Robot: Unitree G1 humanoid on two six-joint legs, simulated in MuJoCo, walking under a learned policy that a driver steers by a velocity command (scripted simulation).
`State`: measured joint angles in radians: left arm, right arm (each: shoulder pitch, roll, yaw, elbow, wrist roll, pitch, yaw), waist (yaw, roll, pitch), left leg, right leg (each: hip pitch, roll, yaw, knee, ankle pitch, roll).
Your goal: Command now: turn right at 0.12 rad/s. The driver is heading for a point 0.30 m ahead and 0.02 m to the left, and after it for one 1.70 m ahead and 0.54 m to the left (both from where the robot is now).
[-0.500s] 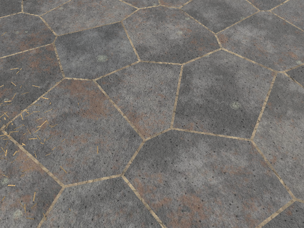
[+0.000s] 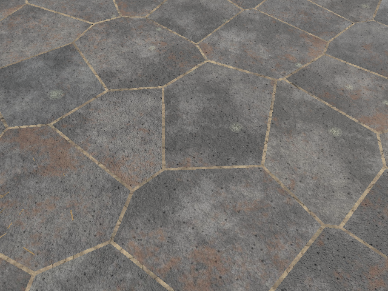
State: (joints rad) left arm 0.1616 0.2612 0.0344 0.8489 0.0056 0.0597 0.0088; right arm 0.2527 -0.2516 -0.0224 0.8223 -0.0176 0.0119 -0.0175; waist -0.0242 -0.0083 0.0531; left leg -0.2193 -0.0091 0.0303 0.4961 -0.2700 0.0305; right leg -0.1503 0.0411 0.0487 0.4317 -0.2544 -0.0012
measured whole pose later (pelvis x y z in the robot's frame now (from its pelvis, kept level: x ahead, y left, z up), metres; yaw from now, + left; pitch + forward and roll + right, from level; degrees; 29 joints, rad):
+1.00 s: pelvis +0.19 +0.03 -0.01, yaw +13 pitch +0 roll +1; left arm 0.05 0.23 0.02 0.87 0.01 -0.03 0.04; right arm 0.36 -0.24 -0.05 0.96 0.00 0.00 -0.03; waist -0.06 0.01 0.09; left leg -0.14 -0.13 -0.14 0.69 -0.50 0.06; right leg -0.39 0.04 -0.01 0.56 -0.15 -0.05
